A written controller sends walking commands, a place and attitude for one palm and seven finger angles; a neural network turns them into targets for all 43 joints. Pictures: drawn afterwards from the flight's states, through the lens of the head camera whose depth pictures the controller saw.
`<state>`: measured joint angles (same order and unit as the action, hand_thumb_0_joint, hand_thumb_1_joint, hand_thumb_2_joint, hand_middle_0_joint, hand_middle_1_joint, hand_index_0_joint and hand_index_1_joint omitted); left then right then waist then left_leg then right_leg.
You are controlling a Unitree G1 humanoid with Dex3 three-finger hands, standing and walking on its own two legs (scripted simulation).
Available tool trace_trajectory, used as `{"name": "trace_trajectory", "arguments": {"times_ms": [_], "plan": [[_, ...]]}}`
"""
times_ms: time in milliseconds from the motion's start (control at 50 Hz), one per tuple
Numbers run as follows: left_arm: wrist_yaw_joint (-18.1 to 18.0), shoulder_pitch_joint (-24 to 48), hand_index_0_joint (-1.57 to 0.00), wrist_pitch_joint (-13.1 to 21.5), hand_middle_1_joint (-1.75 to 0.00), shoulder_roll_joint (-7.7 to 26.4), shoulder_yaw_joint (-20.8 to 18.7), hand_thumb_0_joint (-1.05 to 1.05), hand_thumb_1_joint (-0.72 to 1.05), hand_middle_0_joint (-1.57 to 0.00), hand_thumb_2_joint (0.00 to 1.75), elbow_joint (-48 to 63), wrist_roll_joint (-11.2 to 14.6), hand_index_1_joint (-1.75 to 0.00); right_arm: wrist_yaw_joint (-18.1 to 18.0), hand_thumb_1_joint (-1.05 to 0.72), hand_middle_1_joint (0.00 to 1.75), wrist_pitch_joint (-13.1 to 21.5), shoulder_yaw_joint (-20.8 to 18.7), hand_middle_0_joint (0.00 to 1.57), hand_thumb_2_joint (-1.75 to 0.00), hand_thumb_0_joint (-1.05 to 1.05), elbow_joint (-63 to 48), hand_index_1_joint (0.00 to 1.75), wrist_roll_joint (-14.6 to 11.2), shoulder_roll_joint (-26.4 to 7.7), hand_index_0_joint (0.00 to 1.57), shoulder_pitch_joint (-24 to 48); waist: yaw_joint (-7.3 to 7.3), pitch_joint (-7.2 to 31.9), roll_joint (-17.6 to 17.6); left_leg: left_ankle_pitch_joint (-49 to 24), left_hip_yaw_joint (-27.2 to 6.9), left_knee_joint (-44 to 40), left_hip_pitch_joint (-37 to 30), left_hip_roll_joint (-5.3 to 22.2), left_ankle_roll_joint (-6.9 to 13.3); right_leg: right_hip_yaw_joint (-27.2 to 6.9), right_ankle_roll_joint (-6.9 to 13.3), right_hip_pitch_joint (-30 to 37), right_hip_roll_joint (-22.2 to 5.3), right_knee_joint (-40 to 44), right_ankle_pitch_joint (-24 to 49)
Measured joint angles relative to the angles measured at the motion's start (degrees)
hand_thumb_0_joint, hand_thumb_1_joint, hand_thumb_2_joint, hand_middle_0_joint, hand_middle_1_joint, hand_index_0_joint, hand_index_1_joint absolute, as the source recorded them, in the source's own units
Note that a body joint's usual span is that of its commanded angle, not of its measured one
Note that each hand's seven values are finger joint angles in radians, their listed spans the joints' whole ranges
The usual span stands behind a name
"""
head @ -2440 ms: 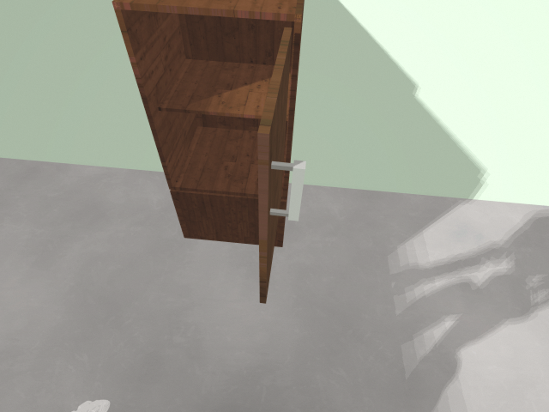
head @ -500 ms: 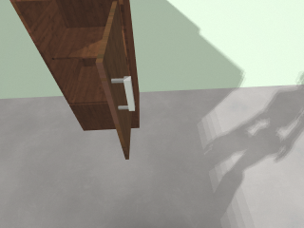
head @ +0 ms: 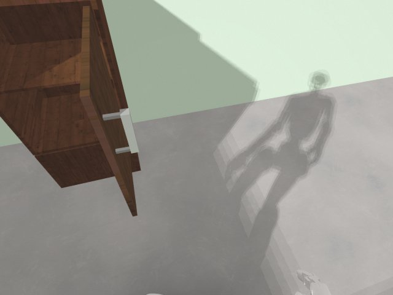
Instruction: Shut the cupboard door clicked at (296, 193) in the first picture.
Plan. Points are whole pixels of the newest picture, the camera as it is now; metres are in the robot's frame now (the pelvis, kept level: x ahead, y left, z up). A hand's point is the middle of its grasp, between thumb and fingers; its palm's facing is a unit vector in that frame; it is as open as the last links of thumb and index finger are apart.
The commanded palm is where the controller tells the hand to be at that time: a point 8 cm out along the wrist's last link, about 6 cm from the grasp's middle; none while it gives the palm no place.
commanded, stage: walk around to get in front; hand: left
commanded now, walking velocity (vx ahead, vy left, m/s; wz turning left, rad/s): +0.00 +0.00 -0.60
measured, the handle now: (122, 133) +0.46 +0.25 +0.00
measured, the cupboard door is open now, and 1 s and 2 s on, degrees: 89 89 89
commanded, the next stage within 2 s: none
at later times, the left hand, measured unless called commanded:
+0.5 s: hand (140, 273) +0.18 +0.15 -0.16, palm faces -0.37 -0.90 -0.23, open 7.4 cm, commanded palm none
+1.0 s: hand (146, 266) +0.20 +0.14 -0.17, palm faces -0.58 -0.80 -0.16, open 7.4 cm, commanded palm none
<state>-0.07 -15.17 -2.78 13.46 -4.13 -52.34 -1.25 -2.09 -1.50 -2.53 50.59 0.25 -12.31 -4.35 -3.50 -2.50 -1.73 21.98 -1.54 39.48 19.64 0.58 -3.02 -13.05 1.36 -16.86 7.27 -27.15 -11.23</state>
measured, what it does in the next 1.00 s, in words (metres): steps on the spot, turning right: left foot, then right foot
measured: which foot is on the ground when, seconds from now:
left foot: up 0.00-0.02, down 0.04-0.48, up 0.50-0.80, down 0.82-1.00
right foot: down 0.00-0.04, up 0.06-0.46, down 0.48-0.82, up 0.84-1.00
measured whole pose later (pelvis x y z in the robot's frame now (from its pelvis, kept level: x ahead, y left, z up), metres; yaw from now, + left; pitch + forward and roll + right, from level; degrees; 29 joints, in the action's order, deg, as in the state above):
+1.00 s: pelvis +0.01 +0.03 +0.01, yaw -39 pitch +1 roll -3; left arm 3.2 -11.4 -4.6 14.5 -5.5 -52.5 -1.7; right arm -1.6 1.0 -0.5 52.1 1.9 -9.6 -15.0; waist -0.2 -2.2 -1.9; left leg 15.8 10.8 27.4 12.1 6.8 0.5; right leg 2.0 -2.4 -27.6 -0.4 -61.3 -22.1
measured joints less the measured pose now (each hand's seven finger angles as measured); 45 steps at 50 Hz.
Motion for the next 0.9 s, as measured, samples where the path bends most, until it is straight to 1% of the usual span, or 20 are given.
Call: {"name": "trace_trajectory", "arguments": {"times_ms": [20, 40, 60, 100, 160, 200, 240, 320, 420, 440, 480, 500, 540, 600, 700, 760, 800, 820, 860, 900], "plan": [[0.0, 0.1, -0.20, -0.2, -0.30, 0.5, -0.2, 0.01, 0.90, -0.20, 0.90, 0.1, 0.1, -0.30, -0.1, -0.91, 0.30, 0.5, 0.3, 0.20, -0.90, 0.01, -0.5, 0.29, -0.1, 0.1, 0.20, -0.5, 0.26, 0.3, -0.3, -2.2, 0.2, -5.0, -2.2, -0.1, 0.4, -0.7, -0.6, -0.7, 0.3, -1.2, -0.4], [0.1, 0.1, -0.20, -0.5, -0.30, 1.0, -0.4, 0.01, 0.90, -0.20, 0.90, 0.4, 0.3, -0.30, -0.1, -0.91, 0.30, 1.1, 0.5, 0.20, -0.90, 0.01, -1.0, 0.29, 0.0, 0.1, 0.20, -1.1, 0.76, 0.7, -0.3, -3.9, 0.2, -9.0, -3.7, 0.2, 1.6, -0.8, -0.9, -2.0, 0.9, -3.3, -1.6], [0.2, 0.8, -0.20, -0.8, -0.30, 1.7, -0.8, 0.01, 0.90, -0.20, 0.90, 0.3, 0.3, -0.30, -0.2, -0.91, 0.30, 1.4, 0.7, 0.20, -0.90, 0.01, -1.2, 0.29, 0.2, 0.5, 0.20, -1.6, 1.05, 0.5, -1.2, -4.6, 0.9, -8.8, -3.6, -0.2, 2.7, 0.0, -1.4, -3.8, 0.4, -7.8, -6.4], [0.6, 2.0, -0.20, -1.2, -0.30, 2.8, -1.5, 0.01, 0.91, -0.20, 0.90, 0.4, -0.1, -0.30, -0.1, -0.91, 0.30, 1.3, 1.4, 0.20, -0.90, 0.01, -1.3, 0.29, 0.8, 1.1, 0.20, -2.8, 1.17, -0.2, -1.9, -5.0, 2.4, -8.3, -4.1, 0.2, 3.8, 3.9, -2.8, -8.2, -0.5, -20.2, -13.3], [1.6, 2.9, -0.20, -1.2, -0.30, 4.0, -2.1, 0.01, 0.91, -0.20, 0.90, 0.8, -0.3, -0.30, 0.0, -0.91, 0.30, 1.0, 2.1, 0.20, -0.90, 0.01, -0.7, 0.30, 1.2, 1.6, 0.20, -4.9, 1.21, -0.8, -2.2, -6.1, 4.7, -10.8, -6.3, 1.4, 4.2, 8.6, -4.3, -12.7, -3.1, -34.5, -12.2], [2.0, 3.1, -0.20, -1.4, -0.30, 4.2, -2.1, 0.01, 0.91, -0.20, 0.90, 0.9, -0.2, -0.30, 0.0, -0.90, 0.30, 0.9, 2.1, 0.20, -0.90, 0.01, -0.2, 0.30, 1.3, 1.7, 0.20, -6.1, 1.41, -1.0, -1.8, -6.5, 6.3, -12.1, -7.5, 2.3, 4.3, 10.6, -5.0, -13.4, -5.1, -37.3, -11.2], [2.3, 3.4, -0.19, -1.7, -0.30, 3.9, -1.9, 0.01, 0.91, -0.20, 0.90, 0.8, -0.1, -0.30, 0.1, -0.90, 0.30, 1.1, 1.9, 0.20, -0.90, 0.01, 0.3, 0.30, 1.3, 1.6, 0.20, -7.2, 1.83, -1.3, -1.1, -6.6, 7.8, -12.7, -8.3, 3.3, 4.4, 12.0, -5.4, -12.5, -6.8, -35.7, -11.2], [2.5, 5.0, -0.19, -2.4, -0.30, 2.9, -1.3, 0.01, 0.91, -0.20, 0.90, 0.3, 0.0, -0.30, 0.3, -0.90, 0.30, 1.4, 1.3, 0.20, -0.90, 0.01, 1.3, 0.30, 1.4, 1.1, 0.20, -9.1, 3.17, -2.1, 0.2, -6.1, 10.9, -12.6, -9.0, 5.0, 4.2, 14.1, -5.5, -8.9, -9.2, -27.0, -12.5], [2.6, 7.9, -0.19, -2.0, -0.30, 1.3, -0.3, 0.01, 0.91, -0.20, 0.90, 0.6, 0.2, -0.30, 0.8, -0.90, 0.30, 1.1, 0.3, 0.20, -0.90, 0.01, 3.1, 0.30, 1.6, -0.2, 0.20, -11.0, 4.90, -3.0, 1.8, -3.9, 14.7, -9.1, -8.1, 7.6, 2.9, 16.2, -3.9, -3.5, -9.1, -16.2, -13.4], [2.6, 8.4, -0.19, -1.7, -0.30, 1.0, -0.1, 0.01, 0.91, -0.20, 0.90, 0.9, 0.2, -0.30, 0.8, -0.90, 0.30, 1.0, 0.1, 0.20, -0.90, 0.01, 3.5, 0.30, 1.6, -0.6, 0.20, -11.5, 5.13, -3.0, 2.1, -3.2, 15.4, -7.8, -7.7, 8.2, 2.5, 16.7, -3.5, -2.0, -8.9, -13.2, -12.0], [2.6, 8.9, -0.19, -0.5, -0.30, 1.0, 0.5, 0.01, 0.91, -0.20, 0.90, 1.7, 0.2, -0.30, 1.1, -0.90, 0.30, 0.7, -0.3, 0.20, -0.90, 0.01, 3.6, 0.30, 1.2, -1.3, 0.20, -13.0, 5.50, -2.4, 2.3, -1.0, 16.4, -2.7, -5.5, 9.3, 1.4, 17.2, -1.8, 1.9, -8.8, -4.9, -4.8], [2.1, 9.4, -0.20, 0.3, -0.30, 0.5, 0.6, 0.01, 0.91, -0.20, 0.90, 1.7, 0.2, -0.30, 1.2, -0.90, 0.30, 0.2, -0.5, 0.20, -0.90, 0.01, 4.0, 0.30, 1.2, -2.0, 0.20, -13.0, 5.65, -2.6, 3.2, 2.4, 14.8, 2.4, -3.2, 9.9, 0.5, 17.1, -1.1, 1.4, -8.1, -5.4, -4.1], [1.3, 9.8, -0.20, 1.0, -0.30, -0.4, 1.0, 0.01, 0.91, -0.20, 0.90, 2.0, 0.5, -0.30, 0.7, -0.91, 0.30, -1.3, -0.8, 0.20, -0.90, 0.01, 4.8, 0.29, 1.0, -2.9, 0.20, -12.5, 6.11, -2.9, 4.6, 6.7, 9.5, 13.0, 1.4, 8.9, -0.4, 16.7, -0.6, 0.7, -7.0, -7.2, -6.1], [0.5, 9.3, -0.20, 0.6, -0.30, -1.0, 1.2, 0.00, 0.91, -0.20, 0.90, 2.2, 0.4, -0.30, 0.6, -0.91, 0.30, -2.1, -1.0, 0.20, -0.90, 0.01, 5.0, 0.29, 1.0, -2.9, 0.20, -11.5, 6.02, -2.5, 4.2, 5.1, 6.1, 20.5, 5.7, 7.3, -1.3, 14.6, -0.5, 1.2, -6.3, -5.5, -6.0], [0.5, 8.2, -0.20, 0.0, -0.30, -0.9, 1.3, 0.00, 0.91, -0.20, 0.90, 1.7, 0.1, -0.30, 0.7, -0.91, 0.30, -1.3, -0.6, 0.20, -0.90, 0.01, 3.0, 0.29, 0.9, -1.6, 0.20, -9.6, 5.45, -1.7, 2.4, 2.4, 5.3, 14.1, 5.8, 5.6, -2.1, 10.9, -0.8, 1.3, -5.8, -3.4, -4.1], [0.6, 7.5, -0.20, -0.4, -0.30, -0.6, 1.0, 0.00, 0.90, -0.20, 0.90, 1.7, 0.1, -0.30, 0.7, -0.91, 0.30, -0.6, -0.3, 0.20, -0.90, 0.01, 1.7, 0.29, 0.7, -0.7, 0.20, -8.4, 4.64, -1.3, 1.4, 1.6, 5.3, 7.3, 3.5, 4.3, -1.8, 8.6, -1.5, 0.4, -5.3, -3.8, -3.9], [0.6, 7.0, -0.20, -0.8, -0.30, -0.2, 0.7, 0.01, 0.90, -0.20, 0.90, 1.6, 0.2, -0.30, 0.6, -0.91, 0.30, 0.1, 0.1, 0.20, -0.90, 0.01, 0.9, 0.29, 0.5, -0.1, 0.20, -7.9, 4.33, -1.0, 0.7, -1.3, 5.7, 0.0, 0.4, 3.4, -1.4, 7.2, -2.2, -0.6, -4.9, -5.1, -4.3], [0.6, 6.6, -0.20, -1.1, -0.30, 0.0, 0.5, 0.01, 0.90, -0.20, 0.90, 1.7, 0.4, -0.30, 0.4, -0.91, 0.30, 0.7, 0.3, 0.20, -0.90, 0.01, 0.4, 0.29, 0.6, 0.2, 0.20, -8.0, 4.30, -0.7, 0.4, -3.2, 6.0, -3.9, -1.1, 3.2, 0.0, 6.6, -2.7, -1.5, -4.5, -6.4, -4.8], [0.8, 6.4, -0.20, -1.9, -0.30, 0.7, -0.3, 0.01, 0.90, -0.20, 0.90, 1.5, 0.5, -0.30, 0.4, -0.91, 0.30, 1.3, 0.9, 0.20, -0.90, 0.01, 0.1, 0.29, 1.0, 1.2, 0.20, -7.8, 4.00, -0.7, -0.9, -4.0, 7.6, -3.8, -1.1, 3.3, 3.0, 6.6, -2.7, -4.7, -4.3, -14.2, -11.4], [1.4, 5.8, -0.20, -2.1, -0.30, 1.1, -0.8, 0.01, 0.91, -0.20, 0.90, 1.0, 0.0, -0.30, 0.4, -0.91, 0.30, 1.7, 1.7, 0.20, -0.90, 0.01, 0.1, 0.29, 1.3, 1.9, 0.20, -8.3, 3.86, -0.5, -0.9, -4.0, 8.8, -4.9, -2.2, 4.4, 3.9, 9.2, -2.9, -8.2, -4.2, -25.3, -15.2]]}}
